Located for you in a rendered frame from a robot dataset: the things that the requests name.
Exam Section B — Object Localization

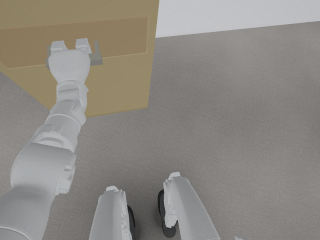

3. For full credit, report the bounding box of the left robot forearm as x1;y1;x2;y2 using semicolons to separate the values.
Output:
10;80;87;186

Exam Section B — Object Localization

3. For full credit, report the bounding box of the left robot shin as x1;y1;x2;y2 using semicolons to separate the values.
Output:
98;185;132;240

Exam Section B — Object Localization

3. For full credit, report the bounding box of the left robot hand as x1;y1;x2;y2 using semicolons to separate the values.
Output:
48;38;92;92

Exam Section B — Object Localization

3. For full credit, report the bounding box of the handle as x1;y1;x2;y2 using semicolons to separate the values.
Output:
45;40;103;71

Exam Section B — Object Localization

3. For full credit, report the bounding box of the right robot thigh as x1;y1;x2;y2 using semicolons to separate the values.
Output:
163;176;220;240

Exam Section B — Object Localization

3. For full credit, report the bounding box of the left robot upper arm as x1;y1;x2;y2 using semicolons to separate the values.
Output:
0;142;77;240

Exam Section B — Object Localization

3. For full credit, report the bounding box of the drawer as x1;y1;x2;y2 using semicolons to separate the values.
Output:
0;15;148;68

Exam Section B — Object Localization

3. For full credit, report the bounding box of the cabinet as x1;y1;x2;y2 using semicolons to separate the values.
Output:
0;0;160;118

